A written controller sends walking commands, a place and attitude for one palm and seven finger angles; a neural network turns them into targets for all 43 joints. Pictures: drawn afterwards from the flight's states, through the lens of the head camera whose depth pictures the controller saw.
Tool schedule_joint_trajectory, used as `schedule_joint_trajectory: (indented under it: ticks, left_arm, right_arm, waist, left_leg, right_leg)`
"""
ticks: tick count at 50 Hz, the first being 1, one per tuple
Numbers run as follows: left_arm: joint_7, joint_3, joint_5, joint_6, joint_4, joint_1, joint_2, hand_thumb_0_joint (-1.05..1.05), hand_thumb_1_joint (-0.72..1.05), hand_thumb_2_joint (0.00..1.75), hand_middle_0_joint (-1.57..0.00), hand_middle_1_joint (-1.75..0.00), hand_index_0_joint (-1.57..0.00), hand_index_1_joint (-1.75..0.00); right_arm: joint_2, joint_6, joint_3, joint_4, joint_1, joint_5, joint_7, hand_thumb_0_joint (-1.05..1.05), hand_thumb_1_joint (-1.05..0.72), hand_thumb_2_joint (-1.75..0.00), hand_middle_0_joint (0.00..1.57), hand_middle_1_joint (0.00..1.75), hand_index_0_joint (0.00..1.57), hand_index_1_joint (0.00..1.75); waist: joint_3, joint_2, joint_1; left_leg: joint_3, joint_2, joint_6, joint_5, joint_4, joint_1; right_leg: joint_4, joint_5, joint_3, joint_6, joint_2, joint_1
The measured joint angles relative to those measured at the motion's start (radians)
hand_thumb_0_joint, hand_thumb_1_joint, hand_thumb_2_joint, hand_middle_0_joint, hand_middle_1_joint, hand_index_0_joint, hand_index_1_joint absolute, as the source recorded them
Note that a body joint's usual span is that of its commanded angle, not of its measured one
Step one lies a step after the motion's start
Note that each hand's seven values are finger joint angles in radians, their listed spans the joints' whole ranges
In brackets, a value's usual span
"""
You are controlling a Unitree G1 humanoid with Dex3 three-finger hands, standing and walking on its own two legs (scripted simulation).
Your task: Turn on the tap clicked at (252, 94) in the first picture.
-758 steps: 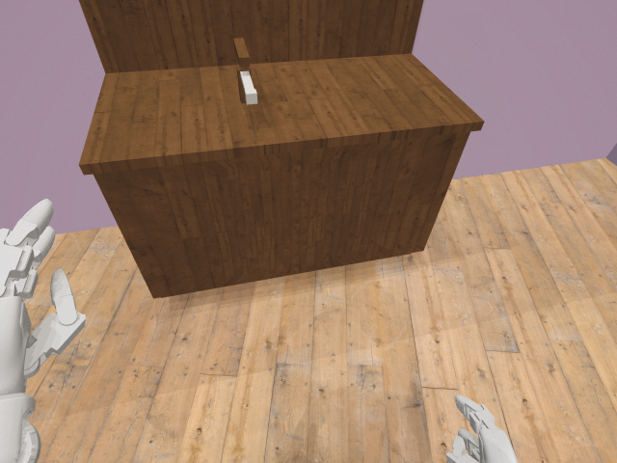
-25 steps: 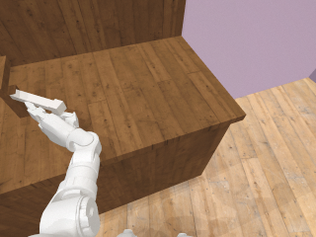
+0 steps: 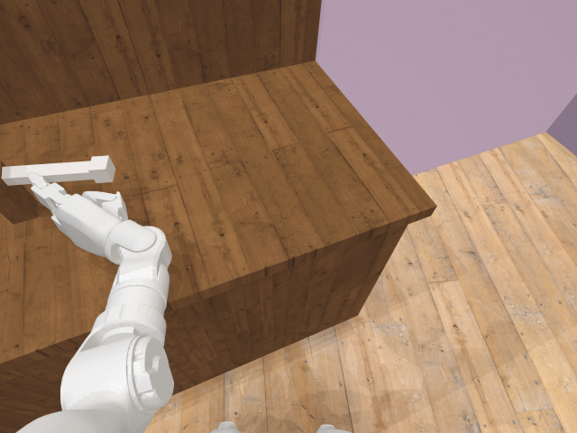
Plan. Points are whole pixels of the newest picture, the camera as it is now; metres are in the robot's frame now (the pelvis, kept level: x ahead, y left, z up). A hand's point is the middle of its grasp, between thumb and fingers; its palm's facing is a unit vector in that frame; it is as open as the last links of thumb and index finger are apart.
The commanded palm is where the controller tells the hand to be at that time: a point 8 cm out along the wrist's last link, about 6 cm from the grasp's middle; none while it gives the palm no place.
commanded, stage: lift the hand up off the lever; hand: left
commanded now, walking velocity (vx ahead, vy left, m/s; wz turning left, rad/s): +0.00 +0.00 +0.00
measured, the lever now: (102, 169) +0.49 +0.26 +0.07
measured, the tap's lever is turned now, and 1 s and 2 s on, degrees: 75 75 75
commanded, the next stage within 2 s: none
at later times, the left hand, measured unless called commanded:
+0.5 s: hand (105, 198) +0.43 +0.24 +0.09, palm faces +0.85 -0.53 -0.07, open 7.8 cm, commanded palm +0.37 +0.24 +0.09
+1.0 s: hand (109, 191) +0.43 +0.23 +0.10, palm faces +0.84 -0.53 -0.10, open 7.8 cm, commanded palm +0.37 +0.24 +0.11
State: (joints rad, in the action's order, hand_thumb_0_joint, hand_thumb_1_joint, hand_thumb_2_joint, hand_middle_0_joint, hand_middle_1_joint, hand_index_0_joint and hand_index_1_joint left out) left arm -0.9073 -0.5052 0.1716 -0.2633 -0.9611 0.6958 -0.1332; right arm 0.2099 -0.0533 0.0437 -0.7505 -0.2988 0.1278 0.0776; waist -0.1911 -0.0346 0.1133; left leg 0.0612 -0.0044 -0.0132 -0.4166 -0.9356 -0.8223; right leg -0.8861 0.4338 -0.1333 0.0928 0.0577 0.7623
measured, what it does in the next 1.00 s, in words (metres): stands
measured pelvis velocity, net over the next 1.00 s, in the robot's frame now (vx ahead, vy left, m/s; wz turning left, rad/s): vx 0.01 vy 0.01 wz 0.01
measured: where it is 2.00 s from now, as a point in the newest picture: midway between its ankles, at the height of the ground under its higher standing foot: outside the picture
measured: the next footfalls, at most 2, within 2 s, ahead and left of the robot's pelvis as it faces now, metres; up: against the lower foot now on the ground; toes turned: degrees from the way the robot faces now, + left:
none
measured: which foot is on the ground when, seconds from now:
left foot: down 0.00-1.00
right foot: down 0.00-1.00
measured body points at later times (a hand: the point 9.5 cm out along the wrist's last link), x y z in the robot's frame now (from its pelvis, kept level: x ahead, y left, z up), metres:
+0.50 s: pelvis +0.01 +0.01 +0.01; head +0.05 +0.01 +0.46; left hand +0.38 +0.26 +0.09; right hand +0.09 -0.23 -0.12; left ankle +0.01 +0.13 -0.68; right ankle -0.01 -0.06 -0.68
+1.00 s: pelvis +0.01 +0.01 +0.02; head +0.04 +0.01 +0.47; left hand +0.38 +0.25 +0.10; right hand +0.09 -0.24 -0.11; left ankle +0.01 +0.13 -0.68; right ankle -0.01 -0.06 -0.68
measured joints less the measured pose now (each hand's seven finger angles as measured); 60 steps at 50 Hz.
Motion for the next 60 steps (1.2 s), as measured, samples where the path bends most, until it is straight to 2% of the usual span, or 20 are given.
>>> schedule_joint_trajectory:
  ticks: [6, 12, 21, 29, 33, 39, 43, 54, 60]
  left_arm:
    - [0.012, 0.032, -0.015, 0.007, 0.045, -0.038, 0.005, 0.02, 0.89, 0.90, -0.15, -0.16, -0.15, -0.15]
    - [0.026, 0.067, -0.036, 0.018, 0.085, -0.071, 0.042, 0.02, 0.90, 0.90, -0.15, -0.16, -0.15, -0.15]
    - [0.018, 0.068, -0.030, 0.037, 0.129, -0.092, 0.073, 0.02, 0.89, 0.90, -0.15, -0.16, -0.16, -0.15]
    - [0.030, 0.113, -0.041, 0.068, 0.150, -0.094, 0.072, 0.02, 0.90, 0.90, -0.15, -0.15, -0.15, -0.15]
    - [0.025, 0.110, -0.053, 0.086, 0.133, -0.074, 0.078, 0.02, 0.90, 0.90, -0.15, -0.15, -0.15, -0.15]
    - [0.012, 0.115, -0.033, 0.087, 0.145, -0.058, 0.087, 0.02, 0.90, 0.90, -0.15, -0.15, -0.15, -0.15]
    - [0.012, 0.106, -0.038, 0.108, 0.143, -0.052, 0.084, 0.02, 0.90, 0.90, -0.15, -0.16, -0.16, -0.15]
    - [0.016, 0.087, -0.047, 0.145, 0.196, -0.097, 0.073, 0.02, 0.89, 0.90, -0.15, -0.16, -0.16, -0.15]
    - [0.035, 0.107, -0.059, 0.153, 0.232, -0.121, 0.062, 0.02, 0.90, 0.90, -0.15, -0.16, -0.16, -0.15]
  right_arm:
    - [0.005, 0.000, 0.004, -0.002, -0.015, -0.005, 0.005, 0.00, -0.90, -0.90, 0.20, 0.30, 0.20, 0.30]
    - [0.007, 0.003, 0.004, -0.003, -0.012, -0.008, 0.007, 0.00, -0.90, -0.90, 0.20, 0.30, 0.20, 0.30]
    - [-0.002, 0.007, 0.001, 0.011, 0.026, -0.006, 0.005, 0.00, -0.90, -0.90, 0.20, 0.30, 0.20, 0.30]
    - [-0.007, 0.005, -0.005, 0.008, 0.046, -0.015, -0.001, 0.00, -0.90, -0.90, 0.20, 0.30, 0.20, 0.30]
    - [-0.008, 0.007, -0.009, 0.005, 0.055, -0.017, -0.006, 0.00, -0.90, -0.90, 0.20, 0.30, 0.20, 0.30]
    - [-0.006, 0.012, -0.005, 0.000, 0.058, -0.010, -0.005, 0.00, -0.90, -0.90, 0.20, 0.30, 0.20, 0.30]
    - [-0.007, 0.006, -0.005, 0.000, 0.051, -0.013, -0.007, 0.00, -0.90, -0.90, 0.20, 0.30, 0.20, 0.30]
    - [-0.002, 0.004, -0.004, 0.001, 0.023, -0.021, -0.011, 0.00, -0.90, -0.90, 0.20, 0.30, 0.20, 0.30]
    - [0.006, 0.009, -0.001, 0.000, 0.030, -0.029, -0.019, 0.00, -0.90, -0.90, 0.20, 0.30, 0.20, 0.30]
  waist:
    - [0.003, -0.005, -0.008]
    - [0.007, -0.005, -0.021]
    - [0.010, -0.004, -0.032]
    - [0.020, -0.004, -0.047]
    - [0.025, -0.001, -0.047]
    - [0.024, -0.004, -0.045]
    - [0.023, -0.004, -0.042]
    - [0.025, -0.002, -0.044]
    - [0.033, 0.001, -0.049]
  left_leg:
    - [0.003, 0.001, 0.003, 0.001, 0.018, 0.033]
    - [0.001, 0.005, 0.008, 0.006, 0.041, 0.072]
    - [-0.004, 0.010, 0.013, 0.009, 0.052, 0.096]
    - [0.002, 0.017, 0.015, 0.016, 0.063, 0.119]
    - [0.004, 0.019, 0.016, 0.024, 0.075, 0.125]
    - [0.001, 0.019, 0.015, 0.026, 0.074, 0.117]
    - [-0.003, 0.017, 0.014, 0.027, 0.082, 0.126]
    - [-0.005, 0.011, 0.009, 0.034, 0.120, 0.174]
    - [0.001, 0.010, 0.006, 0.040, 0.136, 0.199]
  right_leg:
    - [0.025, -0.004, -0.001, -0.003, 0.000, -0.038]
    - [0.050, -0.010, 0.001, -0.008, -0.003, -0.078]
    - [0.058, -0.012, 0.007, -0.014, -0.008, -0.100]
    - [0.071, -0.016, 0.002, -0.017, -0.013, -0.127]
    - [0.082, -0.023, -0.001, -0.018, -0.015, -0.133]
    - [0.079, -0.024, 0.002, -0.017, -0.015, -0.123]
    - [0.084, -0.025, 0.007, -0.017, -0.014, -0.129]
    - [0.119, -0.034, 0.010, -0.011, -0.007, -0.175]
    - [0.138, -0.039, 0.006, -0.009, -0.005, -0.202]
